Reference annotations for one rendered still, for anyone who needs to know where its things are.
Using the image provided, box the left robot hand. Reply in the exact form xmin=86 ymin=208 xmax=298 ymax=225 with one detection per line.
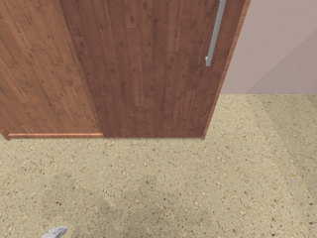
xmin=41 ymin=226 xmax=67 ymax=238

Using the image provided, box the wardrobe door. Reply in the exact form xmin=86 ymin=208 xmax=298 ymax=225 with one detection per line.
xmin=58 ymin=0 xmax=246 ymax=137
xmin=0 ymin=0 xmax=103 ymax=134

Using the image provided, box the handle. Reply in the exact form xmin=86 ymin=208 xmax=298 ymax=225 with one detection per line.
xmin=205 ymin=0 xmax=226 ymax=66

